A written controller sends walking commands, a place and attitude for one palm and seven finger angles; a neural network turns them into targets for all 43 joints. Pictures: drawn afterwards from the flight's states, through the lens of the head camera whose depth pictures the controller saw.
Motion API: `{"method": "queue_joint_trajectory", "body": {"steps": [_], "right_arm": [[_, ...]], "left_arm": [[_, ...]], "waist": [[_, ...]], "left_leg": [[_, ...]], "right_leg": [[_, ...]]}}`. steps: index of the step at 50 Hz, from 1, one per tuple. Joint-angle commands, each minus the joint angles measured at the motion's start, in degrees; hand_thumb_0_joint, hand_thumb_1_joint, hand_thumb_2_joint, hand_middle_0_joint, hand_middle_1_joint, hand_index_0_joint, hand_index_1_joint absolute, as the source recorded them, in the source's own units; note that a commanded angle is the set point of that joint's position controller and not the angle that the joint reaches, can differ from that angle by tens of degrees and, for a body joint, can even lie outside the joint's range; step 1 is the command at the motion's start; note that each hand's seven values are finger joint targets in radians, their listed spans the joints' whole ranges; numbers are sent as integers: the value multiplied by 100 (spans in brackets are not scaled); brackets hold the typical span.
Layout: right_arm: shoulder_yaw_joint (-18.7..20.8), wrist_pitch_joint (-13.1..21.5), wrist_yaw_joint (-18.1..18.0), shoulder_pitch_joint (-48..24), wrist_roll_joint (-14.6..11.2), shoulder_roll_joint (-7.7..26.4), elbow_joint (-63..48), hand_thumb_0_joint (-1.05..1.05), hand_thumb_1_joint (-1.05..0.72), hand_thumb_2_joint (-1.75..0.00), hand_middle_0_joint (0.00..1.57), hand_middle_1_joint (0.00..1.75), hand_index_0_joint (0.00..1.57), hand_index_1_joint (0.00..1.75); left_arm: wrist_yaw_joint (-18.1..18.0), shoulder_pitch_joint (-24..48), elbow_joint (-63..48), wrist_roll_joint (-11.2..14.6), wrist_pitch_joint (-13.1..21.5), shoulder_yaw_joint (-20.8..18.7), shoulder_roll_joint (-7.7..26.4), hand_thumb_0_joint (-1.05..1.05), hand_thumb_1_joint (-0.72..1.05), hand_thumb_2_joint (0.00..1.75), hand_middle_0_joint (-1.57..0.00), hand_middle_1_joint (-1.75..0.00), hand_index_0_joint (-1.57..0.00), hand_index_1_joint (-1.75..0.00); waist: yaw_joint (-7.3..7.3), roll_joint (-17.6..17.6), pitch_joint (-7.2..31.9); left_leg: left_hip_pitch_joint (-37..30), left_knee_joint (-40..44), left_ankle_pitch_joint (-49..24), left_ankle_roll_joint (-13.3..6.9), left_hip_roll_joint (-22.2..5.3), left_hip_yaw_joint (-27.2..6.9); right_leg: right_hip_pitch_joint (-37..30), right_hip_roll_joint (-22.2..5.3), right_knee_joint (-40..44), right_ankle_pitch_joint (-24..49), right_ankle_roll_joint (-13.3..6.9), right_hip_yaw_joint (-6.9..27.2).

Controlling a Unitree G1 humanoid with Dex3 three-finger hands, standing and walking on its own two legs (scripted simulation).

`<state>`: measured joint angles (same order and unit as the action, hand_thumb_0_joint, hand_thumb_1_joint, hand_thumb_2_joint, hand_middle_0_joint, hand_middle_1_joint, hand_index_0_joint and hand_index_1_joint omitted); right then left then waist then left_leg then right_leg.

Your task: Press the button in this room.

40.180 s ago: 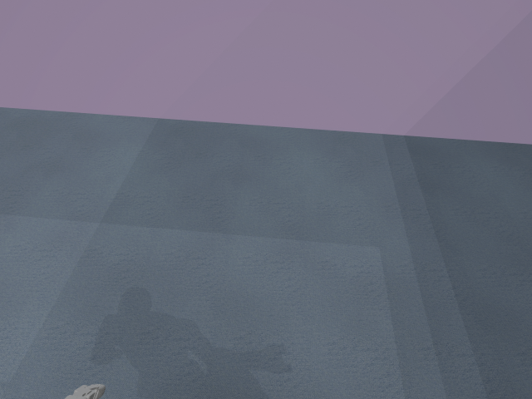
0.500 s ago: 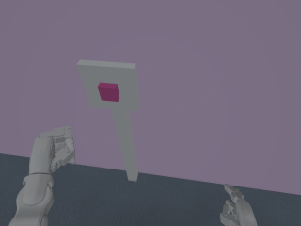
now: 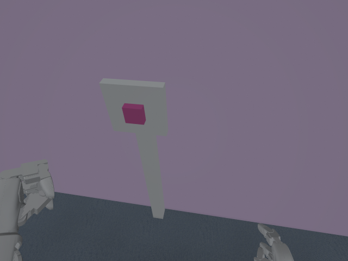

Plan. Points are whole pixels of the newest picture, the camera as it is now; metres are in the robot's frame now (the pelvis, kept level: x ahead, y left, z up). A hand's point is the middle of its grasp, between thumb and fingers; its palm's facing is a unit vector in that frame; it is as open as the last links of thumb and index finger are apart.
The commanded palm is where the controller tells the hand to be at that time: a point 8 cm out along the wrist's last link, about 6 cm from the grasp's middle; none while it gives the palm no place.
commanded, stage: draw the hand back to the body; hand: left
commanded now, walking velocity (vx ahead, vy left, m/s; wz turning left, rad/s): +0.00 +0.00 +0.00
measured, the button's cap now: (134, 113) +0.52 +0.20 +0.06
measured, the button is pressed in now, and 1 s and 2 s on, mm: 0 0 0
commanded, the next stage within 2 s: step back with the hand held close in 0.22 s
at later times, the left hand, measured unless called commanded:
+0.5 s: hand (46, 195) +0.17 +0.24 +0.16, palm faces +0.41 -0.81 -0.43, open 3.1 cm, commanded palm +0.11 +0.28 +0.17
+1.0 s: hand (27, 227) +0.12 +0.25 +0.16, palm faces +0.39 -0.79 -0.47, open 3.1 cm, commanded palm +0.06 +0.29 +0.17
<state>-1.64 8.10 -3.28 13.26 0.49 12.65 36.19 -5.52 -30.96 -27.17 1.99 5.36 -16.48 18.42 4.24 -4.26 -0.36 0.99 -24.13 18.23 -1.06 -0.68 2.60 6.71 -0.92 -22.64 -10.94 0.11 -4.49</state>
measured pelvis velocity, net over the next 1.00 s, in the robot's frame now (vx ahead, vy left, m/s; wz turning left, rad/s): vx -0.08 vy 0.01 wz -0.02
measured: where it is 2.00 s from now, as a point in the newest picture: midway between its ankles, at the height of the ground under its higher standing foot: outside the picture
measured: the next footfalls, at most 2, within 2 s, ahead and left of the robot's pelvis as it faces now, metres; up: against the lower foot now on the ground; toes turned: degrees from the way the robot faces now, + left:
right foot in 1.78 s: -0.22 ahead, -0.13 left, +0.00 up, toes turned -5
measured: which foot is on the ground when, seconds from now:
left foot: down 0.00-1.00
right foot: down 0.00-1.00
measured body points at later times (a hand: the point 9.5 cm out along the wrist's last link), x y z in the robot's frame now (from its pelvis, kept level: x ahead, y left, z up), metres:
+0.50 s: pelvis -0.03 +0.00 +0.00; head -0.03 -0.02 +0.45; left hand +0.14 +0.28 +0.19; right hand +0.15 -0.23 -0.08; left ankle -0.05 +0.10 -0.74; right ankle +0.02 -0.12 -0.74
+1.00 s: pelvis -0.08 +0.01 -0.02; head -0.07 +0.01 +0.43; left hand +0.09 +0.29 +0.18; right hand +0.09 -0.23 -0.09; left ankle -0.05 +0.10 -0.74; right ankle +0.02 -0.12 -0.74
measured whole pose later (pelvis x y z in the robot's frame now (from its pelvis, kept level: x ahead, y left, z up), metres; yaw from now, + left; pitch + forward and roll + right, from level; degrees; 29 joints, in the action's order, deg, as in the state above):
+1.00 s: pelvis -0.08 +0.01 -0.02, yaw -1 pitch -1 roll +1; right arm -0.6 4.3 -4.1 12.7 0.0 11.8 30.7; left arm -8.1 -33.6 -32.4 -0.8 13.2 -22.2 20.3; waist 0.5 1.0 -0.7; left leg 18.5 -36.1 17.1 -2.9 1.1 4.9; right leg 24.3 -3.1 -33.3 -8.3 0.8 -1.8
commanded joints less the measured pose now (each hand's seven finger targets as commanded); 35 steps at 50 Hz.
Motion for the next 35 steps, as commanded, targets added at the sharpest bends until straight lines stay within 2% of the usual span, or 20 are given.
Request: {"method": "queue_joint_trajectory", "body": {"steps": [1, 5, 8, 10, 12, 14, 16, 17, 18, 19, 20, 21, 23, 25, 28, 30, 31, 35], "right_arm": [[222, 401, -101, -751, 18, 598, -946, 0, -90, -90, 20, 30, 20, 30], [223, 432, -120, -752, 15, 588, -945, 0, -90, -90, 20, 30, 20, 30], [204, 467, -125, -787, 15, 564, -947, 0, -90, -90, 20, 30, 20, 30], [204, 500, -126, -784, 29, 561, -953, 0, -90, -90, 20, 30, 20, 30], [190, 499, -129, -808, 20, 539, -942, 0, -90, -90, 20, 30, 20, 30], [198, 504, -126, -792, 26, 545, -938, 0, -90, -90, 20, 30, 20, 30], [207, 519, -120, -807, 23, 545, -929, 0, -90, -90, 20, 30, 20, 30], [198, 506, -131, -786, 19, 554, -892, 0, -90, -90, 20, 30, 20, 30], [199, 319, -130, -672, 20, 669, -1116, 0, -90, -90, 20, 30, 20, 30], [210, 191, -136, -648, 16, 559, -1024, 0, -90, -90, 20, 30, 20, 30], [235, 104, -110, -651, 41, 597, -1055, 0, -90, -90, 20, 30, 20, 30], [252, 53, -109, -707, 56, 641, -1095, 0, -90, -90, 20, 30, 20, 30], [287, -25, -94, -705, 64, 687, -1122, 0, -90, -90, 20, 30, 20, 30], [336, -93, -87, -708, 46, 706, -1201, 0, -90, -90, 20, 30, 20, 30], [387, -190, -104, -743, 16, 682, -1316, 0, -90, -90, 20, 30, 20, 30], [428, -247, -107, -750, -12, 672, -1383, 0, -90, -90, 20, 30, 20, 30], [447, -267, -114, -782, -12, 679, -1387, 0, -90, -90, 20, 30, 20, 30], [470, -298, -135, -720, -48, 661, -1410, 0, -90, -90, 20, 30, 20, 30]], "left_arm": [[-134, 552, -1110, 16, 334, -454, 783, 0, 90, 90, -130, -150, -130, -150], [-171, 664, -1174, 3, 372, -485, 809, 0, 90, 90, -130, -150, -130, -150], [-178, 677, -1217, 2, 396, -489, 816, 0, 90, 90, -130, -150, -130, -150], [-199, 634, -1247, 7, 419, -585, 889, 0, 90, 90, -130, -150, -130, -150], [-181, 637, -1179, 16, 405, -525, 816, 0, 90, 90, -130, -150, -130, -150], [-184, 615, -1156, 16, 420, -556, 820, 0, 90, 90, -130, -150, -130, -150], [-179, 619, -1176, 2, 433, -564, 851, 0, 90, 90, -130, -150, -130, -150], [-207, 938, -1117, 14, 429, -642, 938, 0, 90, 90, -130, -150, -130, -150], [-237, 1334, -1341, 60, 696, -1344, 1445, 0, 90, 90, -130, -150, -130, -150], [-188, 720, -825, 27, 703, -1012, 999, 0, 90, 90, -130, -150, -130, -150], [-158, 450, -786, -1, 716, -882, 866, 0, 90, 90, -130, -150, -130, -150], [-143, 493, -1042, -24, 786, -835, 855, 0, 90, 90, -130, -150, -130, -150], [-162, 218, -1122, -41, 849, -804, 856, 0, 90, 90, -130, -150, -130, -150], [-205, -23, -1260, -41, 887, -913, 954, 0, 90, 90, -130, -150, -130, -150], [-247, -326, -1365, -29, 902, -1113, 1101, 0, 90, 90, -130, -150, -130, -150], [-263, -415, -1456, -17, 913, -1206, 1175, 0, 90, 90, -130, -150, -130, -150], [-268, -426, -1498, -17, 922, -1262, 1223, 0, 90, 90, -130, -150, -130, -150], [-302, -461, -1433, -20, 934, -1219, 1152, 0, 90, 90, -130, -150, -130, -150]], "waist": [[-60, 169, -54], [-40, 100, 67], [-19, -56, -11], [15, 53, 88], [-13, -19, -118], [-6, 103, -75], [0, -66, -89], [-41, -40, -120], [-331, 215, -599], [-348, 645, -459], [-361, 713, -299], [-365, 441, -176], [-368, 206, 249], [-356, 139, 616], [-332, 165, 889], [-337, 283, 946], [-341, 201, 973], [-391, 394, 793]], "left_leg": [[841, 460, -1531, 72, -110, -244], [825, 483, -1334, 66, -99, -264], [893, 520, -1181, 84, -93, -285], [911, 526, -1197, 77, -80, -295], [945, 536, -1029, 75, -90, -277], [961, 522, -1052, 67, -85, -279], [952, 527, -1016, 76, -80, -270], [963, 539, -949, 69, -77, -261], [1445, 433, -348, -69, -156, -245], [1274, 312, -248, -93, -117, -314], [1163, 221, -336, -106, -107, -255], [1199, 231, -521, -97, -93, -260], [1221, 297, -747, -91, -156, -280], [1337, 346, -1063, -84, -210, -337], [1523, 317, -1693, -47, -304, -426], [1689, 221, -1863, -31, -325, -456], [1734, 175, -1856, -29, -320, -455], [2010, 126, -1370, -81, -363, -456]], "right_leg": [[-351, 54, 228, 645, -140, 236], [-391, 38, 200, 457, -142, 254], [-402, 37, 207, 330, -159, 272], [-501, 37, 193, 372, -163, 262], [-384, 38, 267, 228, -164, 300], [-427, 46, 276, 251, -164, 300], [-409, 51, 307, 221, -174, 330], [-384, 30, 321, 168, -168, 335], [315, -243, 707, 102, -150, 1060], [484, -355, 874, -184, -153, 1069], [564, -404, 961, -246, -159, 1120], [478, -411, 863, -9, -173, 1043], [233, -412, 566, 416, -149, 907], [-70, -367, 198, 968, -112, 755], [-321, -299, -270, 1684, -67, 587], [-363, -314, -452, 1973, -64, 612], [-345, -335, -489, 2036, -73, 640], [-91, -397, -565, 1826, -58, 762]]}}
